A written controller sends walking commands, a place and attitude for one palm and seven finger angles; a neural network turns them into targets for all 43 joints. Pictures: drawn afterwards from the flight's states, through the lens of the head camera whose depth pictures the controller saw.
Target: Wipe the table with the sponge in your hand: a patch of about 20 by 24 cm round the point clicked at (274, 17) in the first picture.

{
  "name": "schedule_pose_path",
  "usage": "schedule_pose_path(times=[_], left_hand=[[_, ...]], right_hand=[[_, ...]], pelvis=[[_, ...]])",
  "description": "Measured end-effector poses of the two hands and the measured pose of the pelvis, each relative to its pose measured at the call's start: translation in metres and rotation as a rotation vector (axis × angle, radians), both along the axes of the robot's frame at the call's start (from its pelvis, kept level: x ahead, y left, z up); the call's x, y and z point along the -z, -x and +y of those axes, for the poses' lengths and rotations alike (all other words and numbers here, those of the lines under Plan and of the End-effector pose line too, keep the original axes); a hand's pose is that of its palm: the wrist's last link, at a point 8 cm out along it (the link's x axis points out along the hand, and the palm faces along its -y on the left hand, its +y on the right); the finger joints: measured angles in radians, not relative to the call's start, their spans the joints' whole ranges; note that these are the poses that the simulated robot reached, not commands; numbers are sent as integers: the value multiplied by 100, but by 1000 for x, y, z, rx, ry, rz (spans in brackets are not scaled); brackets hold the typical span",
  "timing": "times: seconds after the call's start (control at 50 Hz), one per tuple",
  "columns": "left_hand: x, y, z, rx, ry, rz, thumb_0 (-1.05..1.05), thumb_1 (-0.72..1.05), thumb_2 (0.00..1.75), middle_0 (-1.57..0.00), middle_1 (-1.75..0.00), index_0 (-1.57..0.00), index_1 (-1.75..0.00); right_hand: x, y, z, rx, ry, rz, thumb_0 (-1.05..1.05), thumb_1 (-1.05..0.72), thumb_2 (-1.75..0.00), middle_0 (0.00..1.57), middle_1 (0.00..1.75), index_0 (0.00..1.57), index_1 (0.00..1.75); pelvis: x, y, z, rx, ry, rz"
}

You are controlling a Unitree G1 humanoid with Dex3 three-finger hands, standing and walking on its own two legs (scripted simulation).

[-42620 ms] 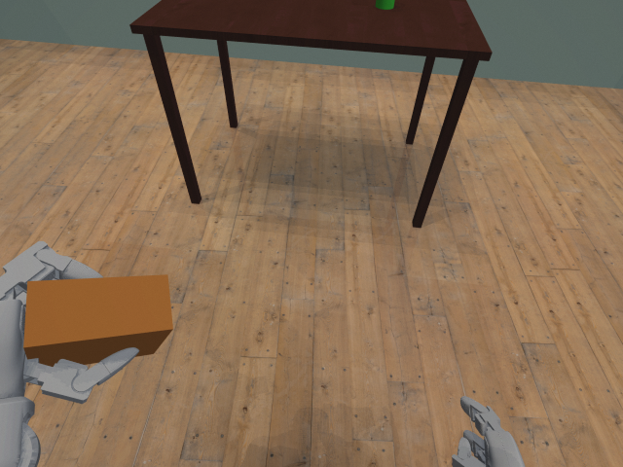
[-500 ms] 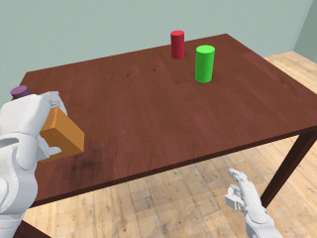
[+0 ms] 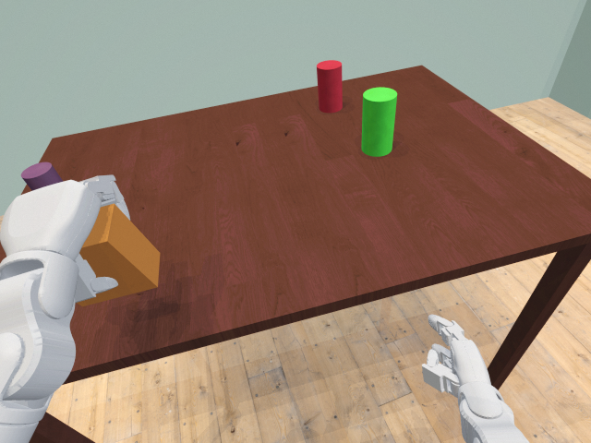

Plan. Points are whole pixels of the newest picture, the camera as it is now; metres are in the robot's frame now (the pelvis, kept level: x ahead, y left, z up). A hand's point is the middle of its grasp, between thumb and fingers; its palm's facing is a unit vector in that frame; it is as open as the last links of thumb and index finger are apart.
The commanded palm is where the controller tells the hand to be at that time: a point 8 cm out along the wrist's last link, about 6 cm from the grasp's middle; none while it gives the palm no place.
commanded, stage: move the sponge above the wiping area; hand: left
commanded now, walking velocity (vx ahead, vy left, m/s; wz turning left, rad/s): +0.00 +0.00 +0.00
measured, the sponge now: (105, 265) +0.24 +0.29 +0.16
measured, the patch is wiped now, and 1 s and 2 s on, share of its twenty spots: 0.00 0.00 0.00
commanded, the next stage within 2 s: none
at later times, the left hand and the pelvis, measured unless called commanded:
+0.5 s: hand (109, 244) +0.25 +0.28 +0.19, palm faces +0.17 -0.04 -0.98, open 9.8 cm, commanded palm +0.21 +0.27 +0.26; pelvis +0.00 -0.01 +0.00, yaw +0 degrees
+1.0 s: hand (123, 241) +0.28 +0.28 +0.17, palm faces +0.13 -0.04 -0.99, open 9.8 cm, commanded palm +0.23 +0.27 +0.24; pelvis +0.01 -0.01 +0.00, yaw +0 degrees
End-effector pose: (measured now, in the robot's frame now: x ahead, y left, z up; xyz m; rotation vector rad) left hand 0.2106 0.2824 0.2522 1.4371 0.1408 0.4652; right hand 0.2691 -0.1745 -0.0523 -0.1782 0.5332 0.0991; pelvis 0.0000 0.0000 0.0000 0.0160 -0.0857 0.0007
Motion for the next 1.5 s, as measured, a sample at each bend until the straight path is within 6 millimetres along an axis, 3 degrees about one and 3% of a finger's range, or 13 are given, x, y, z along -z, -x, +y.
schedule_pose_path(times=[0.48,0.72,0.84,1.18,1.5], left_hand=[[13,-13,-12,4,-21,51,0,-50,105,-76,-136,-78,-136],[27,-22,-3,-37,-15,109,0,-50,105,-76,-136,-78,-136],[30,-28,-11,17,-24,108,0,-50,105,-76,-136,-78,-136],[43,-51,-10,4,-6,137,0,-50,105,-76,-136,-78,-136],[50,-51,-9,-18,10,129,0,-50,105,-76,-137,-78,-136]], right_hand=[[9,6,-21,31,-3,20,1,-90,-90,20,30,20,30],[11,8,-24,39,6,25,1,-90,-90,20,30,20,30],[11,8,-24,43,10,25,1,-90,-90,20,30,20,30],[13,4,-18,43,4,51,1,-90,-90,20,30,20,30],[12,-5,-13,35,-5,60,1,-90,-90,20,30,20,30]], pelvis=[[1,-4,-10,2,-5,5],[1,-3,-11,-1,-4,9],[0,-5,-9,0,-3,10],[-1,-13,-3,-2,-1,29],[-2,-21,1,3,0,36]])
